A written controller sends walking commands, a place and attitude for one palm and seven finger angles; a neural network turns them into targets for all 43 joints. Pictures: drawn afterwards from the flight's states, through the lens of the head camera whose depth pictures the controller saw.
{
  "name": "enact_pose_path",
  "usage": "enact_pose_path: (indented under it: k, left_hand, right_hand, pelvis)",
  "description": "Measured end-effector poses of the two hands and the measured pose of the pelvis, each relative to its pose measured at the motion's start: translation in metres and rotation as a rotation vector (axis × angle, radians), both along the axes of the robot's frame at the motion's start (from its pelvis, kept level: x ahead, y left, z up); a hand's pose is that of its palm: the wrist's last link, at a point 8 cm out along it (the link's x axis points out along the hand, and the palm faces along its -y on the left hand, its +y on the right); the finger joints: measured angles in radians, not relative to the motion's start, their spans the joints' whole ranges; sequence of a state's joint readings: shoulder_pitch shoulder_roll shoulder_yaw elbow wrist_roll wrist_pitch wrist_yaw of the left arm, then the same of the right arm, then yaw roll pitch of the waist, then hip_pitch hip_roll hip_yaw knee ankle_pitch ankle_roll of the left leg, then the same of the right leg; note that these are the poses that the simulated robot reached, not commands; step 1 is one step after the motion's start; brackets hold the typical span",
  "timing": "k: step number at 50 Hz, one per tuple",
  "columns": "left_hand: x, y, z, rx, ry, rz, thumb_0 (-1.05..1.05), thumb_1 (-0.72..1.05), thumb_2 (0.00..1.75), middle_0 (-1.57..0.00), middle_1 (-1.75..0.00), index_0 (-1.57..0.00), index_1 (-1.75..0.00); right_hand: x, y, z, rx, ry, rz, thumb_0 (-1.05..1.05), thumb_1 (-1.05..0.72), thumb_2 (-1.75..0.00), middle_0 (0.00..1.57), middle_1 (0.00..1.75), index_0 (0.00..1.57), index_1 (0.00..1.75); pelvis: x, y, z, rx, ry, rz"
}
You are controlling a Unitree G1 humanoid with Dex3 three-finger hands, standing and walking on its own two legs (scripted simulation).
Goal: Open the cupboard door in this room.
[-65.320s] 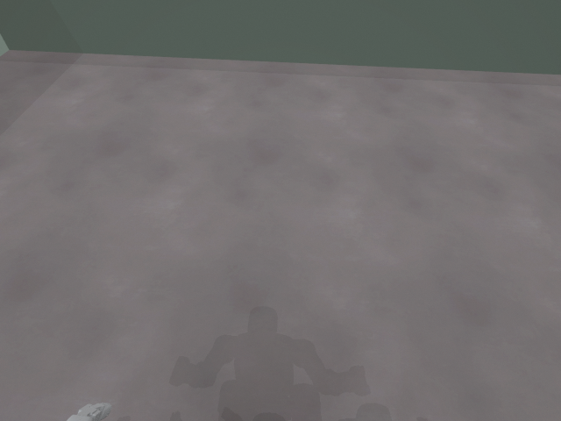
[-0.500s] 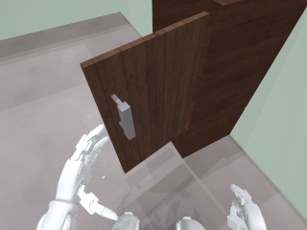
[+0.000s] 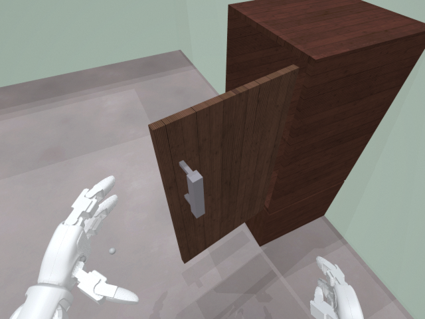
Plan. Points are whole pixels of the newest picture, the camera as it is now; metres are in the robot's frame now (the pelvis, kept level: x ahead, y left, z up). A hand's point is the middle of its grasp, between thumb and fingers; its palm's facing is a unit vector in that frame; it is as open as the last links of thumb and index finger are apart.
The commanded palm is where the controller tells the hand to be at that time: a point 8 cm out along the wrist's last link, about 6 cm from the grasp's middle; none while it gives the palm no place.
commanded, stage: draw the hand back to the body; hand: left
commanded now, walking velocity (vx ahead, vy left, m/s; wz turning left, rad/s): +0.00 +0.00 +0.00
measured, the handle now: (191, 189) +0.37 +0.08 +0.03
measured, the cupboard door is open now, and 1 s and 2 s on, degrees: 100 100 100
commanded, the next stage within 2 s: step back with the hand held close in 1.00 s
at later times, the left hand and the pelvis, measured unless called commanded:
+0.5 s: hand (42, 212) +0.21 +0.25 +0.18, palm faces +0.36 -0.84 -0.40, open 10.5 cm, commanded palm +0.17 +0.29 +0.20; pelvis +0.02 +0.01 +0.05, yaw -1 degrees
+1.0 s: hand (35, 208) +0.21 +0.24 +0.20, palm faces +0.42 -0.81 -0.41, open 7.5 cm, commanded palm +0.16 +0.28 +0.21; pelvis +0.01 -0.01 +0.05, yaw -2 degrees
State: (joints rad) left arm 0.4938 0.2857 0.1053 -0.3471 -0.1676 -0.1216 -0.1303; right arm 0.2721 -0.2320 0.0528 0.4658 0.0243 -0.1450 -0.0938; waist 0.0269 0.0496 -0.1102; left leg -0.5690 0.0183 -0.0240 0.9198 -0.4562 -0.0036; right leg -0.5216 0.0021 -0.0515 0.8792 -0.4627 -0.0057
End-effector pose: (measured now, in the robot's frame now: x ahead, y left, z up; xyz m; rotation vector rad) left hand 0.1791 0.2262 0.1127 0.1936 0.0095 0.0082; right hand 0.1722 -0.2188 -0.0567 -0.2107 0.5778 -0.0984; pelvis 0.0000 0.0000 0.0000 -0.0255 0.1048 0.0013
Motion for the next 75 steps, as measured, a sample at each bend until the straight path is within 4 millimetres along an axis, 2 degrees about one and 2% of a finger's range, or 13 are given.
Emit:
enact_pose_path:
  k: [6,15,22,34,39,45,59,63,68,75]
  left_hand:
    - [-0.008,0.016,0.020,0.114,0.026,0.175,-0.01,-0.26,0.40,-0.16,-0.30,-0.17,-0.30]
    - [-0.007,0.043,0.051,0.194,-0.016,0.289,-0.01,0.04,0.53,-0.17,-0.31,-0.18,-0.30]
    - [-0.005,0.055,0.077,0.232,-0.086,0.327,0.00,0.28,0.63,-0.18,-0.31,-0.19,-0.30]
    - [-0.009,0.071,0.115,0.299,-0.203,0.413,0.00,0.69,0.81,-0.20,-0.31,-0.21,-0.30]
    - [-0.011,0.066,0.111,0.277,-0.188,0.419,0.01,0.81,0.86,-0.20,-0.31,-0.21,-0.30]
    - [-0.012,0.057,0.103,0.262,-0.157,0.399,0.01,0.86,0.88,-0.20,-0.31,-0.21,-0.30]
    - [-0.016,0.053,0.115,0.299,-0.209,0.389,0.01,0.88,0.89,-0.21,-0.31,-0.22,-0.30]
    - [-0.013,0.058,0.119,0.347,-0.219,0.366,0.01,0.89,0.89,-0.21,-0.31,-0.21,-0.30]
    - [-0.011,0.059,0.113,0.374,-0.169,0.303,0.01,0.89,0.89,-0.21,-0.31,-0.21,-0.30]
    - [-0.024,0.068,0.111,0.392,-0.170,0.260,0.01,0.88,0.89,-0.21,-0.31,-0.22,-0.30]
  right_hand:
    - [0.005,0.014,0.011,0.003,0.024,0.003,0.02,-0.90,-0.90,0.20,0.30,0.20,0.30]
    - [0.011,0.024,0.021,0.001,0.048,0.032,0.02,-0.90,-0.90,0.20,0.30,0.21,0.30]
    - [0.019,0.020,0.028,-0.001,0.047,0.037,0.02,-0.90,-0.90,0.20,0.30,0.21,0.30]
    - [0.022,0.003,0.032,-0.009,0.059,0.023,0.02,-0.90,-0.90,0.20,0.30,0.21,0.30]
    - [0.019,-0.005,0.030,-0.006,0.075,0.014,0.02,-0.90,-0.90,0.20,0.30,0.21,0.30]
    - [0.012,-0.012,0.028,-0.012,0.084,-0.002,0.02,-0.90,-0.90,0.20,0.30,0.21,0.30]
    - [0.003,-0.020,0.028,-0.003,0.081,-0.014,0.02,-0.90,-0.90,0.20,0.30,0.21,0.30]
    - [-0.001,-0.024,0.029,-0.010,0.100,-0.038,0.02,-0.90,-0.90,0.20,0.30,0.21,0.30]
    - [-0.013,-0.029,0.030,-0.026,0.124,-0.096,0.02,-0.90,-0.90,0.20,0.30,0.21,0.30]
    - [-0.037,-0.026,0.034,-0.044,0.143,-0.144,0.02,-0.91,-0.90,0.20,0.30,0.20,0.30]
  pelvis:
    - [0.007,0.006,0.017,0.004,-0.045,-0.004]
    - [0.015,0.012,0.035,0.011,-0.111,-0.008]
    - [0.019,0.011,0.043,0.015,-0.146,-0.015]
    - [0.020,0.002,0.049,0.017,-0.176,-0.023]
    - [0.018,-0.002,0.050,0.018,-0.182,-0.024]
    - [0.016,-0.008,0.051,0.017,-0.188,-0.028]
    - [0.008,-0.014,0.051,0.011,-0.183,-0.026]
    - [0.003,-0.011,0.051,0.003,-0.142,-0.033]
    - [-0.005,-0.002,0.052,0.010,-0.113,-0.048]
    - [-0.024,0.009,0.050,0.013,-0.109,-0.058]
